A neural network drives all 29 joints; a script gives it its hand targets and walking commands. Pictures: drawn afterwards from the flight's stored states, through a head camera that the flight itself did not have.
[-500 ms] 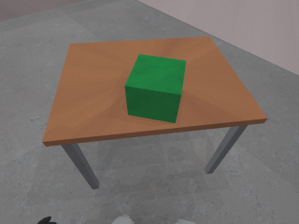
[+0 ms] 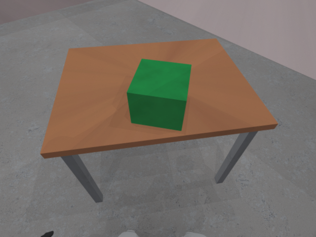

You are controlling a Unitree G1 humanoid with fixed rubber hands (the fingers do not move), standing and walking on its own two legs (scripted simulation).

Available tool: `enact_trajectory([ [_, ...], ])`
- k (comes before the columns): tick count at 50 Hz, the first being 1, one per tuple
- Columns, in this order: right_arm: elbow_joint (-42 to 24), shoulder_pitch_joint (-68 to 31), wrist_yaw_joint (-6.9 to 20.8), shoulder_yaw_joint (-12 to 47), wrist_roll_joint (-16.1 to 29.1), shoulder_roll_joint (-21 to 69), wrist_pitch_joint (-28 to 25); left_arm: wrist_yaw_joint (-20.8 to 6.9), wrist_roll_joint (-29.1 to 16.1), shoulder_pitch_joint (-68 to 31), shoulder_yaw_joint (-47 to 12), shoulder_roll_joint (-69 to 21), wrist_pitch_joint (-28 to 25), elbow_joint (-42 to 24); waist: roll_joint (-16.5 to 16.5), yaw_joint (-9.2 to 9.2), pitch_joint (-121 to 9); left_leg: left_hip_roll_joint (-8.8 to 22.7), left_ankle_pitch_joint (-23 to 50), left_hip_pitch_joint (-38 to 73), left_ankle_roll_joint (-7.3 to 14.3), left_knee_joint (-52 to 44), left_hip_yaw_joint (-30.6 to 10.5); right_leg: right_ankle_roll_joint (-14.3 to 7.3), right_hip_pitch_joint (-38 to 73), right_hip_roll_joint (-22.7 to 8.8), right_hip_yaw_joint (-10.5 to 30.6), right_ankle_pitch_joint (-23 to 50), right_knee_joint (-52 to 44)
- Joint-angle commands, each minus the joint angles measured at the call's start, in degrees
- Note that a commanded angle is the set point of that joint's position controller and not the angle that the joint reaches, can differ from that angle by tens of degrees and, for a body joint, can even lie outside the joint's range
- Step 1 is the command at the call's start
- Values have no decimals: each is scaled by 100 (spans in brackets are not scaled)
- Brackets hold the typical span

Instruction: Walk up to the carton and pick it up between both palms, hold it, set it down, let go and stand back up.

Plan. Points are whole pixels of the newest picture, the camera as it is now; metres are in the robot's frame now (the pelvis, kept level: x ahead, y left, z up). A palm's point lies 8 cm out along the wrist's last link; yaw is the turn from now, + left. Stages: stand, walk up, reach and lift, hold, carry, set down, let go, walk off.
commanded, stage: walk up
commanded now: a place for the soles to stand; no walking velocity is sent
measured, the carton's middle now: (161, 94) +0.60 +0.00 -0.01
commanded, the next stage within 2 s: none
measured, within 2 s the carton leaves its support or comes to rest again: neither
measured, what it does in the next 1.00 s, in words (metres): stands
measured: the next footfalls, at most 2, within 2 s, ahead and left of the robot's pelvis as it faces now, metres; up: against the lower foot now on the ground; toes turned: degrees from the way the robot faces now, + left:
none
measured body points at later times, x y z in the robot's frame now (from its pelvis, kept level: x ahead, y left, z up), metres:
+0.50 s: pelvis +0.00 -0.01 +0.00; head +0.03 +0.00 +0.45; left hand +0.11 +0.32 -0.10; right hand +0.07 -0.33 -0.11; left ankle +0.05 +0.16 -0.68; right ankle +0.03 -0.09 -0.69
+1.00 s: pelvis +0.00 +0.01 +0.00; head +0.03 +0.02 +0.45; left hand +0.11 +0.33 -0.11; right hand +0.07 -0.32 -0.10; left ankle +0.05 +0.16 -0.69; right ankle +0.03 -0.09 -0.69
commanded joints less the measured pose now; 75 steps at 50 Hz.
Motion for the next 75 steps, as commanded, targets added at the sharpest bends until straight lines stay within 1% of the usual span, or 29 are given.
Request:
enact_trajectory([
  [1,-303,-454,-77,-412,-144,-1642,-37,60,-71,380,559,1242,-227,-300,322,462,-463,767,1152,-1225,1126,-1157,-1675,-76,1347,-520,1662,-3,-1905],
  [2,-373,-492,-74,-379,-67,-1441,-14,70,2,662,635,1681,-294,-251,-696,561,-596,-72,605,-2056,689,292,-373,-367,2029,-1382,2703,-187,-2987],
  [4,-310,-441,-116,-427,-12,-1514,34,91,-92,307,668,1787,-355,-384,-521,375,-577,-50,-1063,-1652,464,841,170,-794,1622,-2287,3214,952,-3166],
  [10,-3,478,-15,-525,-44,-1479,-99,110,-171,-260,465,1515,-230,-592,-431,-105,-592,139,415,140,512,-893,725,-789,675,-1547,1595,2329,-1785],
  [13,-56,511,-40,-577,-169,-2052,-191,58,-230,-372,401,1013,-127,-658,968,-122,-741,1303,1940,826,1589,-2076,-2626,66,-495,-82,643,431,55],
  [15,-182,129,-71,-623,-154,-2209,-136,63,-211,-304,416,1107,-71,-628,1097,-72,-589,1554,691,718,1981,-2498,-3520,83,-642,71,878,-1019,151],
  [19,-284,-594,-38,-464,-89,-1727,-22,56,-114,393,544,1343,-216,-264,372,340,-485,898,739,-849,1206,-1490,-1862,-27,1020,-427,1442,-28,-1752],
  [21,-355,-601,-72,-382,-12,-1385,37,76,-54,593,655,1778,-336,-255,-715,547,-327,-346,-843,-2064,479,469,267,-525,1619,-2112,3509,-335,-3636],
  [28,-12,465,12,-478,-48,-1421,-61,72,-155,-292,450,1466,-269,-494,-515,-91,-631,125,139,1,499,-469,782,-871,741,-1608,1662,2070,-2067],
  [29,-7,627,-3,-487,-79,-1422,-117,44,-184,-459,398,1333,-214,-542,-397,-196,-808,20,805,580,585,-1067,649,-636,464,-1291,1298,1924,-1728],
  [32,-82,586,-55,-591,-139,-2131,-186,71,-233,-392,411,1042,-110,-635,1126,-165,-921,1397,2078,1042,1706,-2113,-2929,123,-572,19,733,129,96],
  [33,-163,351,-71,-579,-124,-2089,-167,75,-218,-392,379,996,-92,-623,1126,-88,-741,1560,1674,972,1972,-2273,-3300,141,-592,95,756,-562,118],
  [37,-300,-433,-46,-426,-68,-1670,-61,67,-124,356,545,1334,-237,-282,352,396,-750,836,1610,-812,1160,-1199,-1733,-64,1278,-503,1541,417,-1654],
  [39,-372,-577,-91,-365,-17,-1351,15,92,-52,558,626,1770,-350,-245,-505,455,-554,-264,-942,-1886,523,535,355,-657,1758,-2248,3232,1045,-3223],
  [42,-223,-89,-61,-438,-25,-1455,1,123,-72,42,515,1660,-341,-348,-617,131,-601,111,-1060,-1124,497,637,421,-1214,1568,-2179,2627,2200,-2681],
  [44,-3,391,0,-445,-56,-1397,-57,98,-143,-214,447,1498,-298,-491,-398,-116,-765,120,-126,-17,566,-468,733,-952,833,-1757,1780,2331,-2222],
  [47,-21,580,-4,-597,-142,-1901,-154,56,-148,-522,419,1183,-175,-618,401,-182,-837,753,1951,710,1076,-1474,-1181,-123,-125,-512,777,1075,-625],
  [48,-140,479,-3,-562,-125,-2051,-165,59,-223,-454,396,995,-131,-655,925,-127,-787,1359,1644,739,1635,-2109,-2638,55,-488,-57,708,141,22],
  [50,-209,-36,-40,-598,-154,-2126,-108,45,-212,-216,418,1189,-67,-454,1159,16,-616,1473,115,259,1870,-2600,-3394,98,-144,14,930,-855,105],
  [53,-250,-556,-49,-442,-134,-1730,6,48,-116,363,544,1283,-192,-209,495,372,-500,886,568,-943,1295,-1641,-1993,-1,1002,-365,1402,-180,-1572],
  [55,-350,-560,-71,-356,-25,-1340,69,71,-55,675,640,1765,-313,-185,-823,501,-306,-327,-688,-2071,503,396,231,-372,1693,-2003,3189,-149,-3533],
  [56,-271,-495,-95,-469,-39,-1522,94,88,-69,328,650,1900,-324,-251,-633,403,-391,-120,-1107,-1717,431,792,169,-739,1437,-2315,3425,-174,-3527],
  [62,-35,449,32,-490,-44,-1445,-39,52,-124,-472,467,1543,-251,-582,-504,-134,-719,109,165,160,522,-473,878,-797,481,-1500,1498,1350,-2189],
  [63,57,647,32,-485,-72,-1384,-102,42,-138,-667,404,1313,-207,-536,-659,-268,-621,54,591,657,653,-1178,575,-602,86,-1285,1307,1228,-1763],
  [65,-72,607,3,-593,-203,-1989,-181,34,-181,-576,382,1048,-141,-612,1238,-199,-688,1214,1462,895,1274,-2320,-2413,65,-590,-181,610,696,91],
  [67,-152,290,-60,-639,-206,-2251,-153,58,-194,-503,393,1107,-79,-642,1431,-146,-618,1718,990,903,1984,-2739,-3756,144,-878,3,1001,-1105,511],
  [71,-296,-572,-62,-483,-173,-1804,-12,38,-141,236,494,1143,-157,-280,771,292,-425,1141,537,-675,1427,-2048,-2350,9,800,-93,884,100,-993],
  [73,-292,-512,-29,-350,-65,-1290,25,65,-30,705,622,1598,-285,-184,-758,542,-557,-138,65,-1966,602,12,-389,-360,1959,-1278,2859,-953,-3202],
  [75,-257,-473,-93,-448,-96,-1605,80,79,-71,284,655,1755,-339,-316,-454,405,-334,-32,-974,-1745,414,781,188,-741,1320,-2157,3266,-514,-3565],
])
